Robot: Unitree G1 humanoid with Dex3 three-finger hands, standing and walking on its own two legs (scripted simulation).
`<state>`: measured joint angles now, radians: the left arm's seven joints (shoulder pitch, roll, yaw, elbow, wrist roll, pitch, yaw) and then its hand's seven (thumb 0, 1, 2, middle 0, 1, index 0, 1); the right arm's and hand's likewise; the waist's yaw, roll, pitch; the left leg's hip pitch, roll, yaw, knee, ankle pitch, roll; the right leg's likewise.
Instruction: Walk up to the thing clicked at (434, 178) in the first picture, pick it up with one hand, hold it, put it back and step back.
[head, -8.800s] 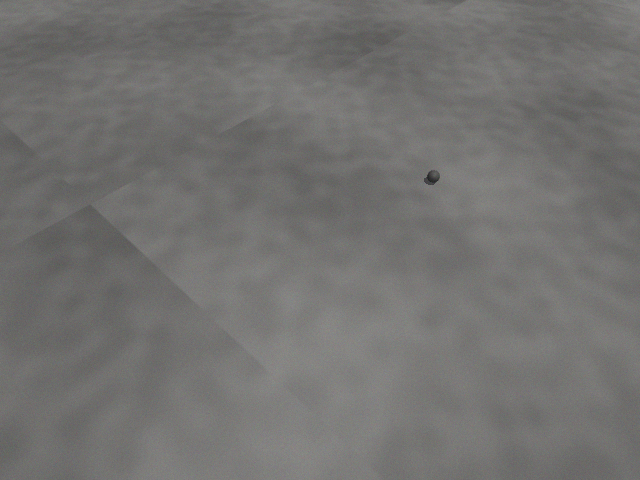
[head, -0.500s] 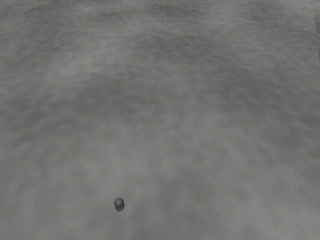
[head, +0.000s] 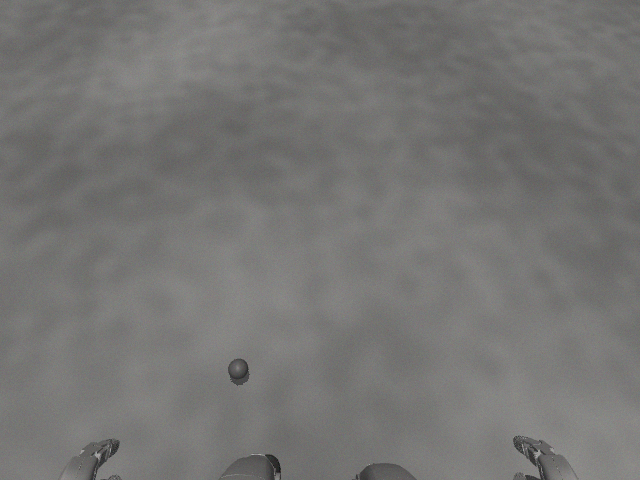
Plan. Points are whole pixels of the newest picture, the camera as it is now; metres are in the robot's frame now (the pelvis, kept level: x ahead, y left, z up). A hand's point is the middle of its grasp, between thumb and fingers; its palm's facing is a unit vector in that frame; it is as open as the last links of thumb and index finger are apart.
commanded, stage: walk up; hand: left
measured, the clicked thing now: (238, 368) +0.44 +0.24 -0.74
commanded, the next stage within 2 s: stand in 1.34 s
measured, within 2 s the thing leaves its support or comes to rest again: neither
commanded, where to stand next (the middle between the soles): +0.06 +0.02 m, yaw +1 degrees
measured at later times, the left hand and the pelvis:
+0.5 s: hand out of the picture -0.02 +0.26 -0.12, palm faces +0.10 -0.89 -0.45, open 7.3 cm; pelvis -0.05 -0.03 +0.00, yaw +5 degrees
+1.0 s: hand out of the picture +0.00 +0.28 -0.14, palm faces +0.03 -0.91 -0.41, open 7.3 cm; pelvis -0.04 +0.00 +0.00, yaw +3 degrees
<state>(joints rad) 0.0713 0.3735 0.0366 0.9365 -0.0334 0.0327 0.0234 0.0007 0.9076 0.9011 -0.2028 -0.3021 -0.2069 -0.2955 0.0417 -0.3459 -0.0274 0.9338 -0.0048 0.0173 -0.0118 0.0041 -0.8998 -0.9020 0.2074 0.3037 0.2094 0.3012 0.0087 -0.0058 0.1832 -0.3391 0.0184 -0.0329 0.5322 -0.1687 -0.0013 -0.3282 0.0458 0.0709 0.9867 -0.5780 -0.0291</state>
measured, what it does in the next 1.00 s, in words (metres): steps on the spot: right foot, then left foot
